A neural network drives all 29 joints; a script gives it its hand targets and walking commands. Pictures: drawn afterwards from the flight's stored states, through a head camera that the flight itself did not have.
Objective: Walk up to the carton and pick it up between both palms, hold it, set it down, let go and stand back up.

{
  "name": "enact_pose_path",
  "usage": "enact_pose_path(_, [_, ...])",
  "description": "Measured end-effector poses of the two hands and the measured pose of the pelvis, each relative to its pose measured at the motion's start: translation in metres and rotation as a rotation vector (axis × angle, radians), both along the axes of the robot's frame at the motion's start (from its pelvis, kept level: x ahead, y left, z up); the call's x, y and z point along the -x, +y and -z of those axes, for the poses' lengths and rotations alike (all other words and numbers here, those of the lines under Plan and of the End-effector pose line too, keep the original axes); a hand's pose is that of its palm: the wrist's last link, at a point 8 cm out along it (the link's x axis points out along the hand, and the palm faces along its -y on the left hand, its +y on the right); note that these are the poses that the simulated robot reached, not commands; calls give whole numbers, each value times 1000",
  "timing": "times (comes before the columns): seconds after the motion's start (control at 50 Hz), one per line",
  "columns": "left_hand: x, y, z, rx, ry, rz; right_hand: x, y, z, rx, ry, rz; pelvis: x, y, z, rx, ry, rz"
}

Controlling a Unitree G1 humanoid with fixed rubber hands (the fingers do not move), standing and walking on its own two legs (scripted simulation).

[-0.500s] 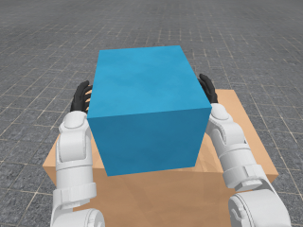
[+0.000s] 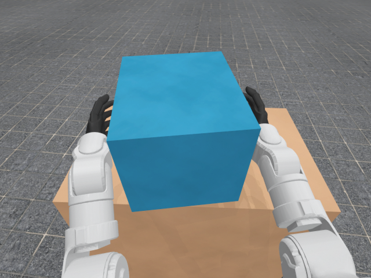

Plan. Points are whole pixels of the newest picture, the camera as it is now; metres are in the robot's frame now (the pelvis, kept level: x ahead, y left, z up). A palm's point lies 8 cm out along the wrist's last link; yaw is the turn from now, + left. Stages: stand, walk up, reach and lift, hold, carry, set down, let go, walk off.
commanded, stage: hold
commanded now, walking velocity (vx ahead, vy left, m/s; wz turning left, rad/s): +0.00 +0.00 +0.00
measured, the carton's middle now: (179, 127) +0.40 +0.01 +0.15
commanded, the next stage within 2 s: set down in 0.98 s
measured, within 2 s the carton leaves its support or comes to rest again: neither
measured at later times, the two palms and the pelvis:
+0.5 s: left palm (98, 135) +0.35 +0.17 +0.18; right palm (257, 126) +0.36 -0.15 +0.18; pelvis +0.00 +0.00 +0.00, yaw +0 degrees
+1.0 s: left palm (101, 136) +0.35 +0.16 +0.18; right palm (260, 128) +0.35 -0.16 +0.18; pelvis +0.00 +0.00 +0.00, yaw +0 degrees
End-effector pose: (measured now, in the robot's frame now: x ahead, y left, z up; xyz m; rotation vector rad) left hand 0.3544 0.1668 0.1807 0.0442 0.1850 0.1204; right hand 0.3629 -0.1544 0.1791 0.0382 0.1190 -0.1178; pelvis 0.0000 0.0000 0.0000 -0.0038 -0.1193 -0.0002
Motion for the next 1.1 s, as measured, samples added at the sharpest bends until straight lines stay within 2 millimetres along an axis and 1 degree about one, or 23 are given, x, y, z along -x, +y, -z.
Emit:
enact_pose_path(0.08, [2,1,9,3,16,4,2,1,7,5,16,1,-3,0,0,1,-4,-6])
enact_pose_path(0.14, [2,0,13,0,15,10,4,0,11,1,15,6,-5,1,0,2,-3,-10])
enact_pose_path(0.26, [4,-3,6,-5,-25,18,9,-3,5,-17,-25,17,-6,2,1,4,-2,-6])
enact_pose_path(0.42, [3,-3,-1,-5,-14,9,6,-2,2,-6,-14,11,-4,3,1,1,-13,6])
enact_pose_path(0.5, [3,0,1,-3,-6,4,5,0,2,-2,-6,4,-2,3,0,2,-14,5])
enact_pose_path(0.66, [7,2,10,0,11,2,7,2,10,-7,11,2,0,2,0,3,-6,-7])
enact_pose_path(0.84, [1,-4,0,-11,-15,13,6,-4,3,-9,-14,15,0,1,0,1,6,0])
enact_pose_path(0.92, [4,-6,-3,-11,-27,15,8,-6,0,-7,-26,15,-2,1,0,2,-2,1])
enact_pose_path(1.02, [4,-6,4,3,6,15,9,-6,6,-5,8,18,-3,0,0,-1,-15,3])
enact_pose_path(1.1, [1,-3,9,7,27,11,5,-3,11,0,28,13,-1,0,1,0,-15,5])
